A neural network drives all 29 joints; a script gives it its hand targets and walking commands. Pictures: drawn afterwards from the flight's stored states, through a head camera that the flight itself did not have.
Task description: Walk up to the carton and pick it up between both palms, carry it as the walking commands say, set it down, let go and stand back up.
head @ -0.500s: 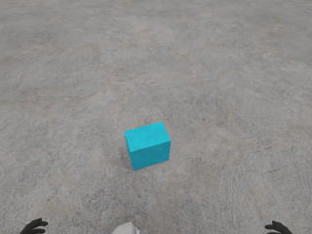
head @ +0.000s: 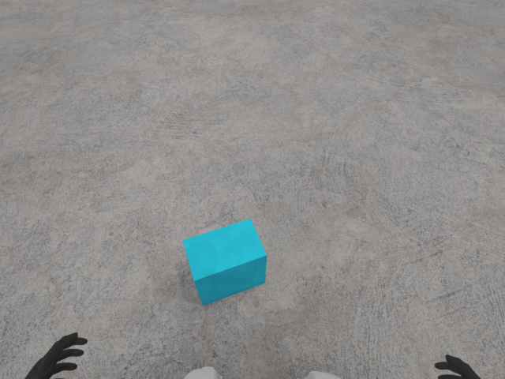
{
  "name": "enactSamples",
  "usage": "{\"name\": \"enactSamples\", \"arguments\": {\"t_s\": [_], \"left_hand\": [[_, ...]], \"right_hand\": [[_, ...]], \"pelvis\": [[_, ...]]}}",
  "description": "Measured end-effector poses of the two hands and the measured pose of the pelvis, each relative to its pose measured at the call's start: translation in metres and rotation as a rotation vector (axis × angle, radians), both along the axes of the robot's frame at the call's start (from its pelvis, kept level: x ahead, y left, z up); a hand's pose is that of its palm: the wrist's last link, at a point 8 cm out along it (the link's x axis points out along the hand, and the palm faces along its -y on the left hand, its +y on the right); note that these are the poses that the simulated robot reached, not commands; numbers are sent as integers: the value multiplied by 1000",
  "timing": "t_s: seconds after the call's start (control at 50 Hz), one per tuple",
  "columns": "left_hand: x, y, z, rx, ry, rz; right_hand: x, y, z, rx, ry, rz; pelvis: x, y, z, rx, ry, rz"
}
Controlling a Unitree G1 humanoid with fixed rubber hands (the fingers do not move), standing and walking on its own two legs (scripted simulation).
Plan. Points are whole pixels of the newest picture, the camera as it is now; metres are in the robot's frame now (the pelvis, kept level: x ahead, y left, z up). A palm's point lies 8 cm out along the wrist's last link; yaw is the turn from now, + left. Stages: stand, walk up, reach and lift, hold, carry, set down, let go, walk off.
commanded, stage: walk up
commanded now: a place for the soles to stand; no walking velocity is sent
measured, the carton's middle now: (226, 262) +0.60 +0.12 -0.61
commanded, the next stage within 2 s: none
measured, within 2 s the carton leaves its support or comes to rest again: neither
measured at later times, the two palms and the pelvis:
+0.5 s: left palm out of the picture +0.14 +0.33 -0.06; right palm (458, 360) +0.17 -0.29 -0.05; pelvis +0.04 +0.01 +0.04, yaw +0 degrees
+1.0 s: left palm out of the picture +0.13 +0.31 -0.07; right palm out of the picture +0.11 -0.34 -0.07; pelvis +0.06 -0.02 +0.03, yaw +5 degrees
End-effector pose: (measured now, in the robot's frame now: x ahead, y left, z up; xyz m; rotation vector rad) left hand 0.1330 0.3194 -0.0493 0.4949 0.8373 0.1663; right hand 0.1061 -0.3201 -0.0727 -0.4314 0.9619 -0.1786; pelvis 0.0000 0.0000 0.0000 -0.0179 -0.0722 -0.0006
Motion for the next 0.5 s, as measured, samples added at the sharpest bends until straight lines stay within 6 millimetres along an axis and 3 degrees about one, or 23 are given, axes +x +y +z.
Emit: {"name": "enactSamples", "arguments": {"t_s": [0.16,0.26,0.36,0.5], "left_hand": [[19,-2,-10,-81,82,59],[25,0,-8,-92,108,92],[22,4,-6,-100,139,135],[10,7,-8,-111,192,182]], "right_hand": [[61,26,11,58,-38,18],[84,28,20,64,-41,12],[86,26,23,65,-8,-19],[64,26,20,71,66,-71]], "pelvis": [[27,4,17,9,9,-5],[34,6,26,16,17,-2],[37,7,35,18,17,2],[39,9,42,16,18,3]]}}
